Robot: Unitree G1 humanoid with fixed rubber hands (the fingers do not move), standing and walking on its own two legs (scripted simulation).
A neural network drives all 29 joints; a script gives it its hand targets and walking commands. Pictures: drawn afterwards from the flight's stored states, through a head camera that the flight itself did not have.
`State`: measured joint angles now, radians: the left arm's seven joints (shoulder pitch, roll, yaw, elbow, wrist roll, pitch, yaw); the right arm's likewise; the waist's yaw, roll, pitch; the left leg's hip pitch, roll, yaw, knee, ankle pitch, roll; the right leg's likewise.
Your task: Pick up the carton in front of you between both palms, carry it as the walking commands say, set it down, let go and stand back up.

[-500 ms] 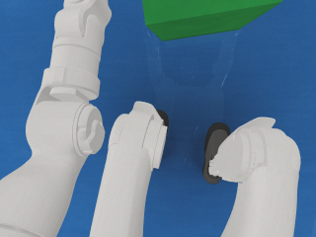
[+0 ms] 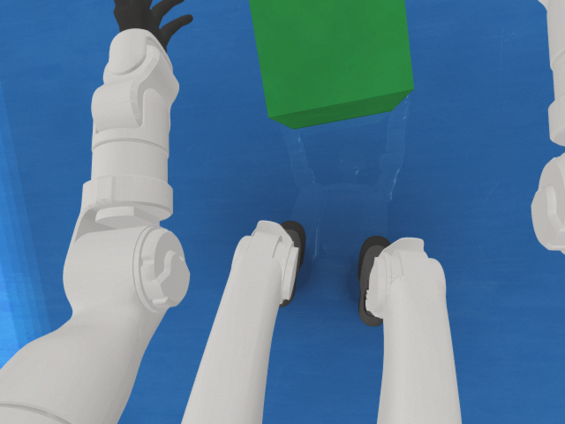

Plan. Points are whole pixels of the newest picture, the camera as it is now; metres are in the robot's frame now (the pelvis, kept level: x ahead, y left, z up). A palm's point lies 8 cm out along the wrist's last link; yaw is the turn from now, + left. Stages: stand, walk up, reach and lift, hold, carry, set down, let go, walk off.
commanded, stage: set down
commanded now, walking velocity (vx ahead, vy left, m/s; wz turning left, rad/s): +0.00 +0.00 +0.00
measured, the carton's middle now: (331, 56) +0.57 +0.02 -0.39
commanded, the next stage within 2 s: let go in 0.34 s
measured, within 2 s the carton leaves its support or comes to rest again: neither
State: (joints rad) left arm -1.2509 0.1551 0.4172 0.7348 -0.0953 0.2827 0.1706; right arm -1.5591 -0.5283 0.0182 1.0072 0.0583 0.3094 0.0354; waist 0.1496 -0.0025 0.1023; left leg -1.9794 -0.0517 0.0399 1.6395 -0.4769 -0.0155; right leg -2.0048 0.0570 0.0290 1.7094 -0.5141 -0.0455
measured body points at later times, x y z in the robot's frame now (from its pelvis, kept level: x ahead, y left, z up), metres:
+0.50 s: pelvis +0.02 +0.01 +0.13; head +0.35 -0.02 +0.44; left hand +0.53 +0.21 +0.03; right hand +0.60 -0.19 +0.02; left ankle +0.10 +0.12 -0.48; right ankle +0.08 -0.09 -0.48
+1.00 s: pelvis +0.09 +0.03 +0.23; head +0.27 +0.01 +0.64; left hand +0.37 +0.26 +0.13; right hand +0.41 -0.19 +0.12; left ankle +0.11 +0.12 -0.48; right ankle +0.08 -0.09 -0.48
